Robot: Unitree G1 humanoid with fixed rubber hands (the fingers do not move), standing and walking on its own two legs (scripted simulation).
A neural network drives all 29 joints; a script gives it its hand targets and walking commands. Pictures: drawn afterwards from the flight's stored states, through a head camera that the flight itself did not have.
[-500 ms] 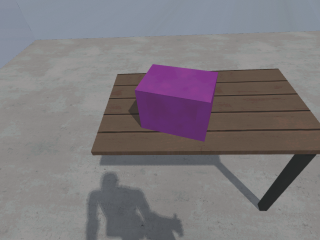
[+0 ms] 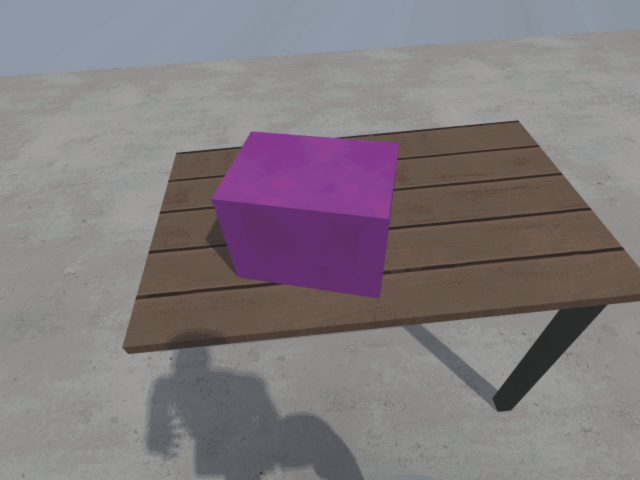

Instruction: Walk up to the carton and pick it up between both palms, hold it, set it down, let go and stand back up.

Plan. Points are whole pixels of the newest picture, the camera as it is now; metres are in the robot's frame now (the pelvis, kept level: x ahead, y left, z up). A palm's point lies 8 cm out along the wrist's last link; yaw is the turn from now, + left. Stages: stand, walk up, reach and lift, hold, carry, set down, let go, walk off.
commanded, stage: stand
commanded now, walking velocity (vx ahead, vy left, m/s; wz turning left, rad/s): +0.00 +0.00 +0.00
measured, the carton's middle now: (314, 213) +0.53 +0.01 +0.00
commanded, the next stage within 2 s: none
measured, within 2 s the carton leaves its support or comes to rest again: neither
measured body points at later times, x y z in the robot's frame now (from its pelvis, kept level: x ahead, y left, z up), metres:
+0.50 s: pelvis +0.01 +0.01 +0.01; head +0.03 +0.02 +0.46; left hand +0.07 +0.27 -0.13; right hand +0.14 -0.24 -0.10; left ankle +0.03 +0.12 -0.72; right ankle +0.01 -0.12 -0.72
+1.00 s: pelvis +0.00 +0.00 +0.02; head +0.01 +0.00 +0.47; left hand +0.07 +0.26 -0.10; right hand +0.07 -0.25 -0.11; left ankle +0.03 +0.12 -0.72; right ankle +0.01 -0.12 -0.72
